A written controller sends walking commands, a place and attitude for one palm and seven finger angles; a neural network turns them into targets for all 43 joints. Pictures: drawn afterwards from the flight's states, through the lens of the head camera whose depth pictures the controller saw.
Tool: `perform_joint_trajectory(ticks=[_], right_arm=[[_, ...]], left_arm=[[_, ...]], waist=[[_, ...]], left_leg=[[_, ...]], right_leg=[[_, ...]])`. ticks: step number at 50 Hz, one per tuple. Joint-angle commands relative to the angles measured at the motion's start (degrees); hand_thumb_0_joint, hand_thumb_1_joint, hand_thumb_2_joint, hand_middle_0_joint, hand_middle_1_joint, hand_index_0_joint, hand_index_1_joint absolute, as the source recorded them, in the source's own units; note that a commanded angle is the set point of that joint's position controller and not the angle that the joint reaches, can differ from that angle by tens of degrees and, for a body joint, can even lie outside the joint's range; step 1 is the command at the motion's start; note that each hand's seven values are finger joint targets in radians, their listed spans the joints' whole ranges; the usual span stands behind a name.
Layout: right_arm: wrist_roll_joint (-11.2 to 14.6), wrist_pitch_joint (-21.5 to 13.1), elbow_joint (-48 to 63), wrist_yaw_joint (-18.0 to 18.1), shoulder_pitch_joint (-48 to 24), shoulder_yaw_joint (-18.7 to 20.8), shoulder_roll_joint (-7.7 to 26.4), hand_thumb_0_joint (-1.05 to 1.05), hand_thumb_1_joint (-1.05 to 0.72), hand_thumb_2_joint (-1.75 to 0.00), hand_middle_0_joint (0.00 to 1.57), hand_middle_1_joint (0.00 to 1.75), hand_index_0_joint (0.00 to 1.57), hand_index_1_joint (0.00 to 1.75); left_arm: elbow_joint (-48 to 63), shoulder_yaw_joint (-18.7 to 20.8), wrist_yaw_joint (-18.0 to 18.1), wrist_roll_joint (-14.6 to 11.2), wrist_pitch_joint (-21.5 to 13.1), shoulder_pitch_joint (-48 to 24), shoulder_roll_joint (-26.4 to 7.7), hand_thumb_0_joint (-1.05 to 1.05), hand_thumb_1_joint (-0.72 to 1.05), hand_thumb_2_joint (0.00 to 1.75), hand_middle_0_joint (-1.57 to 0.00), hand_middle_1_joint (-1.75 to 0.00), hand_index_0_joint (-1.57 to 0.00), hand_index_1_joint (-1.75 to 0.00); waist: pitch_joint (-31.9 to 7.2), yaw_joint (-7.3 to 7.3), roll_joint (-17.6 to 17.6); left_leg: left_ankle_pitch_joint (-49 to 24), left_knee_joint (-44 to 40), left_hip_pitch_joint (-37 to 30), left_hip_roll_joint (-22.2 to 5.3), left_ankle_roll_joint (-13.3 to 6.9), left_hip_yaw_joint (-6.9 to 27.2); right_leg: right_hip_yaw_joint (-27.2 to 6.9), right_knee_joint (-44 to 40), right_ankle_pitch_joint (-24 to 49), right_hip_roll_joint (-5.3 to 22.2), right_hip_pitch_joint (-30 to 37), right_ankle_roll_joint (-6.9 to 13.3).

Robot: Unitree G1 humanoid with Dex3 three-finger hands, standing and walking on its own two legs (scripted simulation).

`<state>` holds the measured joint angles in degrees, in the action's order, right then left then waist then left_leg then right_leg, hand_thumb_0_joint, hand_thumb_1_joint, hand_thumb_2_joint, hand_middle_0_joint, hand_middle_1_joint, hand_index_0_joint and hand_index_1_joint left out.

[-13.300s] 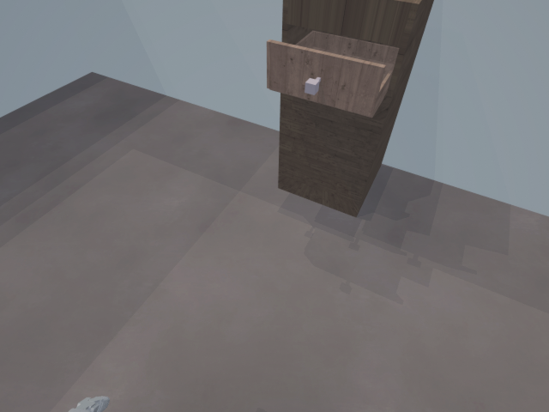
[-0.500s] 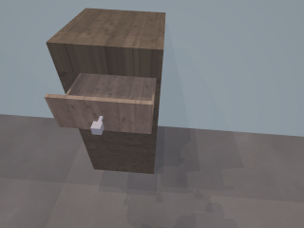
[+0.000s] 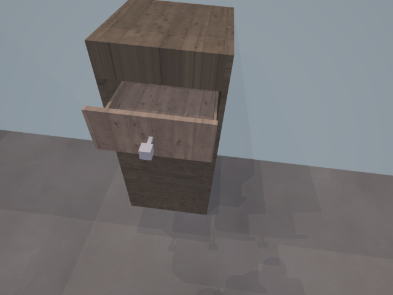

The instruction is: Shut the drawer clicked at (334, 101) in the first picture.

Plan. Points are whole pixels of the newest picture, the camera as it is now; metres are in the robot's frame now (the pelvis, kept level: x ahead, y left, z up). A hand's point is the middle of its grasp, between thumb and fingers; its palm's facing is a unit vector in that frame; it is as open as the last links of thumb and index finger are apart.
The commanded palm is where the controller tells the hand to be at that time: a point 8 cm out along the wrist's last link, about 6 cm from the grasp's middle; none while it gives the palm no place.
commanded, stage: come to a stop and stand still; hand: left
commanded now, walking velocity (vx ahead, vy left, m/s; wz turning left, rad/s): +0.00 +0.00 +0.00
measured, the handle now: (148, 147) +0.51 +0.18 -0.04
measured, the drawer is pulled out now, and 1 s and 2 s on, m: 0.16 0.16 0.16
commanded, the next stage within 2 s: look again from close up in 0.14 s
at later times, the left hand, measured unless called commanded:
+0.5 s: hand out of the picture -0.02 +0.16 -0.18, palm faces +0.04 -0.99 -0.14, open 7.4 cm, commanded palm none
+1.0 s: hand (108, 281) +0.17 +0.19 -0.08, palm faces +0.25 -0.94 -0.23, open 7.1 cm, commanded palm +0.14 +0.20 -0.06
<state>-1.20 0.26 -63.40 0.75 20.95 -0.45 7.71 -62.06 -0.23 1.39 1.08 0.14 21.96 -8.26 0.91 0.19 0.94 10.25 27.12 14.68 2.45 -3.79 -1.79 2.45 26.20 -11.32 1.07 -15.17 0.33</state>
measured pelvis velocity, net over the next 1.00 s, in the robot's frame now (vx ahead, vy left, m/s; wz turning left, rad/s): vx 0.05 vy -0.01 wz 0.02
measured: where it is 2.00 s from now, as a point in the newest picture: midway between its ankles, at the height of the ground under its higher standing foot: outside the picture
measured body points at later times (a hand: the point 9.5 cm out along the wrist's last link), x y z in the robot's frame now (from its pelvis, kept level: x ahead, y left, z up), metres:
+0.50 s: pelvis +0.01 +0.00 +0.00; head +0.00 +0.02 +0.45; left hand -0.02 +0.21 -0.17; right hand +0.01 -0.21 -0.15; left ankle +0.05 +0.07 -0.74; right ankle +0.07 -0.13 -0.74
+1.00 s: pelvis +0.05 -0.01 -0.01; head +0.03 -0.02 +0.44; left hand +0.15 +0.24 -0.06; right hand +0.10 -0.26 -0.13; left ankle +0.05 +0.07 -0.74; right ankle +0.07 -0.13 -0.74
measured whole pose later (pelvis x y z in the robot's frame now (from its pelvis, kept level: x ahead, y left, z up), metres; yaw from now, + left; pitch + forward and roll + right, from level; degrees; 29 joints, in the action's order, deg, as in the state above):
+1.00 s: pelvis +0.05 -0.01 -0.01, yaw +1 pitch -1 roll +0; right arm 3.3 -14.9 -49.9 4.5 22.2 -0.8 12.7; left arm -12.5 0.0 8.9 -8.2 2.0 31.5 -12.1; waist -2.0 -1.3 -1.2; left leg 16.2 31.6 14.7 3.5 -3.3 -1.1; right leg 1.8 32.4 -15.9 1.5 -15.9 0.1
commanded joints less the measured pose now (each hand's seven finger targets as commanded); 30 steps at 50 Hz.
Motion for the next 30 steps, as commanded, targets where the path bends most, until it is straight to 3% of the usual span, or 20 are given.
perform_joint_trajectory(ticks=[1, 8, 15, 23, 30], right_arm=[[0.3, -1.2, 2.5, 0.6, 0.7, 1.0, 6.9, 0.00, -0.90, -0.90, 0.20, 0.30, 0.20, 0.30], [0.2, -0.9, 2.8, 0.5, 0.3, 1.4, 6.5, 0.00, -0.90, -0.90, 0.20, 0.30, 0.20, 0.30], [0.3, -1.4, 2.9, 0.6, -0.2, 1.3, 6.3, 0.00, -0.90, -0.90, 0.20, 0.30, 0.20, 0.30], [0.4, -1.3, 2.9, 0.5, -0.6, 1.2, 6.3, 0.00, -0.90, -0.90, 0.20, 0.30, 0.20, 0.30], [0.5, -1.5, 2.0, 0.5, 0.0, 0.9, 5.5, 0.00, -0.90, -0.90, 0.20, 0.30, 0.20, 0.30]], left_arm=[[1.6, 0.4, 0.4, -0.1, -1.1, 3.1, -3.6, 0.00, 0.90, 0.90, -0.20, -0.30, -0.20, -0.30], [1.3, 0.4, 0.6, 0.3, -1.1, 3.4, -3.0, 0.00, 0.90, 0.90, -0.20, -0.30, -0.20, -0.30], [1.4, 0.5, 0.6, 0.2, -1.4, 3.6, -2.7, 0.00, 0.90, 0.90, -0.20, -0.30, -0.20, -0.30], [1.3, 0.3, 0.6, 0.2, -1.5, 3.3, -2.8, 0.00, 0.90, 0.90, -0.20, -0.30, -0.20, -0.30], [1.2, 0.1, 0.6, -0.1, -1.8, 3.1, -3.2, 0.00, 0.90, 0.90, -0.20, -0.30, -0.20, -0.30]], waist=[[4.6, 0.43, -2.8], [7.7, 0.03, -1.1], [4.8, 0.02, -1.9], [5.8, 0.13, -0.7], [4.0, -0.03, -0.3]], left_leg=[[19.9, -13.5, 9.2, -8.8, 0.1, 11.3], [22.1, -13.3, 10.2, -8.1, 0.4, 11.3], [18.4, -13.6, 7.2, -8.4, 0.4, 11.5], [17.6, -13.1, 7.8, -7.8, 0.6, 10.9], [12.2, -11.7, 5.0, -7.3, 0.8, 9.5]], right_leg=[[-4.4, -3.8, -7.5, 3.1, 3.8, 1.7], [-5.6, -4.9, -11.5, 3.0, -0.1, 1.4], [-5.5, -4.4, -6.7, 3.1, 1.2, 1.5], [-6.2, -5.4, -6.9, 3.5, 1.4, 1.3], [-6.6, -6.2, -4.4, 4.1, 2.2, 1.6]])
